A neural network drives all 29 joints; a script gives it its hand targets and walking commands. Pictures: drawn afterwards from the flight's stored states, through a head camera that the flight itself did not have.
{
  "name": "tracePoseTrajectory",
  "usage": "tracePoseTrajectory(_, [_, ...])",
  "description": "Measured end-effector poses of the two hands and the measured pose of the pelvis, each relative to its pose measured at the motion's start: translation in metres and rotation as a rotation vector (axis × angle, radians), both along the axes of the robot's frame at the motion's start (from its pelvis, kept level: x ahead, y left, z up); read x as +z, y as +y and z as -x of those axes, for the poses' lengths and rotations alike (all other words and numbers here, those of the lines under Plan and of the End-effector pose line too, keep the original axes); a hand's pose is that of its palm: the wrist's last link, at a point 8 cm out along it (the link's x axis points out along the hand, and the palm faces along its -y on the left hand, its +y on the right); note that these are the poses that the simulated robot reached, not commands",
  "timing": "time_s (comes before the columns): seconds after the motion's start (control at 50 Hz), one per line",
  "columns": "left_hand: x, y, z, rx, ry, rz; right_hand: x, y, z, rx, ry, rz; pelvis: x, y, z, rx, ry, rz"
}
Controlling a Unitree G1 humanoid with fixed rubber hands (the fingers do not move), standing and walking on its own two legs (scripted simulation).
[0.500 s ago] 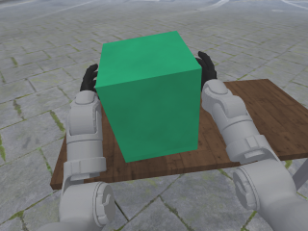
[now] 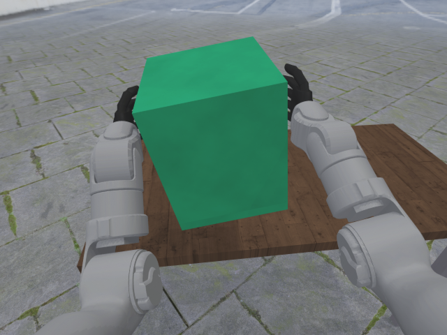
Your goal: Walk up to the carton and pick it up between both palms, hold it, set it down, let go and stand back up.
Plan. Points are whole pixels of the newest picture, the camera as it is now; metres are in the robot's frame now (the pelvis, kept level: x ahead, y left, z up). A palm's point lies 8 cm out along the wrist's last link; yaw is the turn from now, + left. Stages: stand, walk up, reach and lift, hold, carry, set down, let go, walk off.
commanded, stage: hold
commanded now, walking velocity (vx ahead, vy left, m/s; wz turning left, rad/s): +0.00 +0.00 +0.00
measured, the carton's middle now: (217, 133) +0.40 +0.01 +0.22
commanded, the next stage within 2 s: none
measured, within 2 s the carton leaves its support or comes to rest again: neither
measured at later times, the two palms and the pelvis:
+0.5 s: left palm (128, 124) +0.36 +0.16 +0.26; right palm (303, 102) +0.37 -0.13 +0.29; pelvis +0.00 +0.00 +0.00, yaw -1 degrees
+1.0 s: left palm (124, 121) +0.37 +0.17 +0.27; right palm (299, 98) +0.38 -0.13 +0.29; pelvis +0.01 +0.00 +0.00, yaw +1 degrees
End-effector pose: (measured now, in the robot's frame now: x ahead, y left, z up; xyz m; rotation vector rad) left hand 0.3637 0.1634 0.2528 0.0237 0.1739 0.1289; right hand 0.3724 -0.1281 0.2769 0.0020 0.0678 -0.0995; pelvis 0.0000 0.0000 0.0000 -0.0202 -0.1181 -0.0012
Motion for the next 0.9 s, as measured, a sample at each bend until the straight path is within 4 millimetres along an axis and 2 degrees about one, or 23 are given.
tracePoseTrajectory(0.24, [0.012, 0.003, 0.002, -0.002, -0.014, -0.003, 0.018, 0.003, 0.003, -0.002, -0.009, -0.002, -0.001, 0.003, 0.000, 0.002, -0.001, 0.004])
tracePoseTrajectory(0.36, [0.007, -0.002, 0.000, -0.019, 0.022, -0.008, 0.012, -0.001, 0.002, -0.009, 0.032, 0.009, 0.000, 0.004, 0.000, 0.000, 0.004, 0.001])
tracePoseTrajectory(0.48, [0.011, -0.004, 0.000, -0.010, 0.010, -0.012, 0.012, -0.004, 0.000, -0.003, 0.026, -0.008, -0.001, 0.004, 0.000, -0.010, 0.018, 0.002])
tracePoseTrajectory(0.9, [0.013, 0.002, -0.007, -0.009, 0.019, 0.016, 0.016, 0.002, -0.005, -0.010, 0.049, 0.002, 0.000, -0.001, -0.007, 0.005, 0.026, 0.001])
